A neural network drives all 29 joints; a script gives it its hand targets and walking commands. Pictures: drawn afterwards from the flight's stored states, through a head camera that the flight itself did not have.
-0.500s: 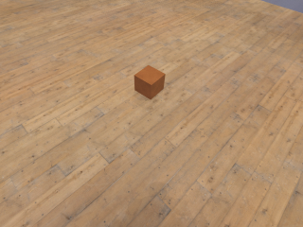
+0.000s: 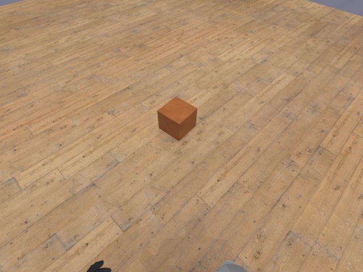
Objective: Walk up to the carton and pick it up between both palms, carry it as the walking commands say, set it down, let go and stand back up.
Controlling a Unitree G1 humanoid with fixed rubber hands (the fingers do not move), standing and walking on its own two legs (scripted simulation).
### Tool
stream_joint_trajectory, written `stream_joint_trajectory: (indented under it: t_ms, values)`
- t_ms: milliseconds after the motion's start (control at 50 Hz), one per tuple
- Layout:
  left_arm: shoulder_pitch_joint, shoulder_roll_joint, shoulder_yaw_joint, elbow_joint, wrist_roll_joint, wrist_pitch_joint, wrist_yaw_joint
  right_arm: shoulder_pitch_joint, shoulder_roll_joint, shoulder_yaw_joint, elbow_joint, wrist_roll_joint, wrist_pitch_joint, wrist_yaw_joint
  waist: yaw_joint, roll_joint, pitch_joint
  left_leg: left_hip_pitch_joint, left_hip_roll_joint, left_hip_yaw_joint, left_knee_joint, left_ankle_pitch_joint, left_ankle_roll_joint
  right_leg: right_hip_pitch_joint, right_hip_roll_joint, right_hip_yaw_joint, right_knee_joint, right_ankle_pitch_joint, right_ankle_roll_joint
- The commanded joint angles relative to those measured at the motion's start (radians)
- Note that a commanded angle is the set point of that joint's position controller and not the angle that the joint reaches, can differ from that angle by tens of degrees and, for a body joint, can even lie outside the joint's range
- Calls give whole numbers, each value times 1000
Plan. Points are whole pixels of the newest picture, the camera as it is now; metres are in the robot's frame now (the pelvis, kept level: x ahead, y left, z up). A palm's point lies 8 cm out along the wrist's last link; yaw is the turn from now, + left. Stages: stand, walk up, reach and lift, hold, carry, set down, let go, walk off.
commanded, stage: walk up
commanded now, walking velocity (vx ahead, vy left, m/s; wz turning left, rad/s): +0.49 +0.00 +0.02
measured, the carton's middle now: (177, 118) +1.20 +0.03 -0.69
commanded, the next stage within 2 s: none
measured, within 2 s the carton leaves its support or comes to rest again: neither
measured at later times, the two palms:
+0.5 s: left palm (81, 267) +0.17 +0.25 -0.12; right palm (287, 231) +0.26 -0.26 -0.14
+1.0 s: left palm (100, 148) +0.52 +0.29 -0.13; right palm (262, 171) +0.41 -0.22 -0.09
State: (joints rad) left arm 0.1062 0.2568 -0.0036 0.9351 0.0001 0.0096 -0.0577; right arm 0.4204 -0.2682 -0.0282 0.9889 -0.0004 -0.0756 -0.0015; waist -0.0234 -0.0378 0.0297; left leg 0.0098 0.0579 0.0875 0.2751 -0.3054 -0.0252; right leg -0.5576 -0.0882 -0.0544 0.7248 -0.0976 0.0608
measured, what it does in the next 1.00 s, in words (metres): walks ahead: right foot, then left foot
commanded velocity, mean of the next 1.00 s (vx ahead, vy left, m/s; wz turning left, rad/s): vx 0.50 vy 0.02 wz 0.02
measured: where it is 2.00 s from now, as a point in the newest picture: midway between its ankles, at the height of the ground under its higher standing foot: (175, 188)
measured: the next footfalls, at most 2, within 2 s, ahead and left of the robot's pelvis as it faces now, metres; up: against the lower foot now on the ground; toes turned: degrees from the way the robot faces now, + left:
right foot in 0.06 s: +0.16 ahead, -0.15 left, +0.00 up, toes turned -6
left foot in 0.60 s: +0.45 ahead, +0.16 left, +0.00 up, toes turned +6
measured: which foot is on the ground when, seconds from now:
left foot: down 0.00-0.06, up 0.08-0.58, down 0.60-1.00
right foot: up 0.00-0.04, down 0.06-0.60, up 0.62-1.00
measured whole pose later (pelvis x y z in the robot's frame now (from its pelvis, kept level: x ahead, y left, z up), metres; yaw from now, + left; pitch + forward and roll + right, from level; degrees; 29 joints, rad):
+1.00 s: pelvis +0.43 +0.06 +0.01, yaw +0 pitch -1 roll -4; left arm 0.14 0.24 0.00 0.96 0.00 0.00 -0.05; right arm 0.39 -0.26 -0.03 1.01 0.00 -0.08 0.01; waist -0.01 -0.03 0.03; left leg -0.10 0.07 0.08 0.30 -0.19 0.02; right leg -0.61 -0.07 -0.05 1.04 -0.13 0.05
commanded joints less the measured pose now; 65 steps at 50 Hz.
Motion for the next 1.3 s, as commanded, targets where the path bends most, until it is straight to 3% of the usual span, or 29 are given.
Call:
stream_joint_trajectory:
  t_ms: [0,20,40,60,100,140,200,320,440,500,520,540,560,580,600,640,660,720,800,840,1000,1120,1140,1160,1180,1200,1220,1260,1280]
  values:
    - [360,184,96,65,34,-78,41,30,-99,-36,-41,-18,4,3,139,-169,-241,-357,43,7,640,79,58,681,-180,195,-331,-120,-62]
    - [443,283,109,70,34,-76,48,24,-52,-20,-83,-9,2,8,155,-380,-247,-574,-60,-61,826,-268,54,801,-387,578,-452,-142,-120]
    - [421,291,101,64,30,-72,49,-4,-61,-27,-66,-16,14,10,137,-241,-170,-600,-26,-152,920,-214,56,678,-410,643,-506,-196,-139]
    - [367,275,92,41,29,-72,57,16,-61,-36,-39,-18,27,15,82,-90,-39,-642,-8,-176,977,-103,32,571,-412,609,-481,-34,-103]
    - [252,157,87,16,16,-80,62,-2,-44,-33,-33,-20,26,22,55,-107,-57,-641,58,-165,920,9,20,544,-278,351,-408,126,-98]
    - [274,96,65,22,16,-84,59,-53,-29,-34,-50,-26,50,36,39,-127,-11,-582,56,-123,909,78,15,423,-208,239,-442,122,-37]
    - [274,103,69,4,21,-89,54,-97,-19,-26,-62,-29,77,55,41,-180,97,-599,69,-93,872,184,-5,328,-200,192,-554,-112,-61]
    - [370,110,77,7,19,-88,56,-236,-16,-18,-94,-26,82,72,88,-155,180,-696,87,-65,699,254,-43,383,-237,170,-632,-207,-118]
    - [375,152,92,5,26,-76,66,-345,-7,-4,-133,-25,55,81,106,-172,177,-618,67,-7,378,185,-39,493,-237,70,-592,-40,-144]
    - [319,184,99,2,26,-75,66,-244,-27,-8,-110,-26,31,69,42,-198,42,-454,29,32,274,101,-4,532,-236,24,-433,176,-131]
    - [280,184,99,3,21,-73,61,-132,-51,-19,-79,-29,18,58,-22,-170,-44,-308,1,58,203,131,17,509,-181,-31,-288,207,-115]
    - [287,144,91,21,20,-68,59,73,-123,-41,-18,-34,-3,42,-101,-57,-169,-27,7,18,212,117,45,375,-85,-84,-8,103,-89]
    - [320,59,64,-12,12,-68,54,226,-240,-79,24,-38,-10,24,-149,308,-271,187,251,-312,122,-6,86,136,0,-86,319,-285,-61]
    - [330,25,56,-46,17,-73,48,246,-305,-88,23,-30,-8,16,-124,430,-237,202,377,-667,-63,-81,114,-28,89,29,450,-520,-63]
    - [279,47,71,-54,20,-71,42,191,-291,-76,12,-27,-3,14,-89,347,-119,88,378,-682,-110,-75,110,-62,55,105,486,-442,-63]
    - [230,48,63,-31,14,-76,40,76,-162,-43,-7,-17,-11,16,-54,192,-92,73,280,-491,8,253,112,-69,-17,104,461,-281,-70]
    - [245,50,68,5,12,-65,36,100,-138,-36,1,-23,-20,9,-38,111,-98,45,284,-452,31,422,92,-20,-18,102,438,-269,-57]
    - [245,27,67,14,23,-33,25,69,-88,-30,9,-19,-27,3,4,157,-64,-67,254,-332,-8,389,71,36,-40,90,380,-192,-36]
    - [124,35,64,-3,38,4,3,8,-113,-43,-16,-17,-20,7,6,202,72,-234,238,-254,-135,-42,71,-20,-41,48,349,-48,-12]
    - [63,46,68,-12,38,11,-6,14,-129,-50,-23,-14,-16,6,-6,203,94,-232,253,-256,-168,-101,79,-70,-39,37,330,4,2]
    - [-65,41,54,-24,31,-9,-10,62,-128,-47,-7,-13,-9,-9,-46,157,60,12,264,-160,-119,136,125,-174,-41,21,116,45,26]
    - [-6,34,38,-12,15,-39,4,11,-163,-52,-2,-23,11,-17,-22,216,-18,19,217,-55,56,496,106,138,9,-48,-253,-63,4]
    - [81,48,43,21,14,-51,15,-2,-169,-54,-2,-20,11,-16,14,187,-68,1,178,-26,167,539,87,265,31,-74,-339,-25,-3]
    - [213,84,54,64,13,-75,28,-2,-117,-42,13,-20,17,-12,68,132,-155,-83,101,7,351,369,69,451,5,-48,-360,35,-13]
    - [332,192,90,92,25,-89,40,40,-64,-26,-13,-19,14,-8,102,-160,-244,-307,23,12,605,-31,36,665,-236,243,-364,183,-55]
    - [405,270,98,108,18,-84,48,29,-44,-21,-38,-16,19,-6,113,-314,-232,-504,-42,-72,762,-282,35,761,-376,508,-406,318,-126]
    - [377,256,89,106,11,-78,51,-1,-55,-30,-32,-16,31,-4,95,-238,-152,-522,-2,-125,841,-249,38,658,-367,492,-426,311,-158]
    - [253,171,75,56,9,-83,62,5,-37,-35,-8,-19,38,-4,53,-116,-53,-563,21,-143,863,-108,14,571,-287,359,-381,464,-148]
    - [271,156,81,57,3,-81,68,26,-47,-41,17,-23,55,-4,47,-57,-80,-551,36,-144,874,-86,-1,561,-302,346,-364,596,-130]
